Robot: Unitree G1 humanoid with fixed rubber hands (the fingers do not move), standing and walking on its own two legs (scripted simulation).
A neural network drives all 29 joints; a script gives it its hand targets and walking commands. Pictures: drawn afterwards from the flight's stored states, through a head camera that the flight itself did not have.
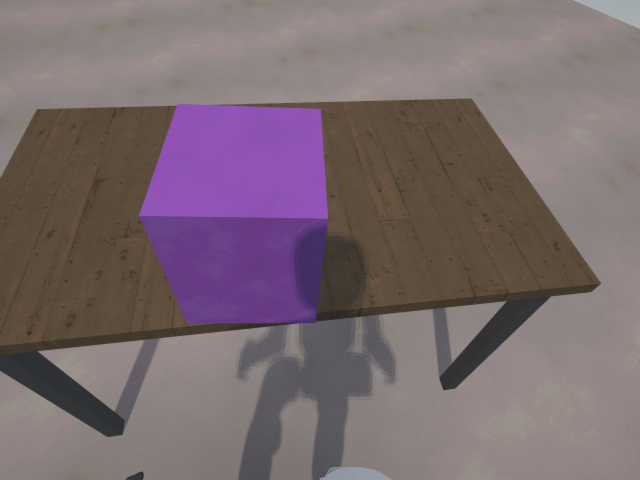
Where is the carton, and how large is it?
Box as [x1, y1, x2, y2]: [139, 104, 327, 323]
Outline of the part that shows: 177,104 139,216 187,323 315,322 327,223 320,109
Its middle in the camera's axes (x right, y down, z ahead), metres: -0.10 -0.03 +0.58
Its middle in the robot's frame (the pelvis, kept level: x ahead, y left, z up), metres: +0.47 +0.09 +0.03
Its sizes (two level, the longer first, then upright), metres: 0.210 0.200 0.250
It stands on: a table, 0.67 m high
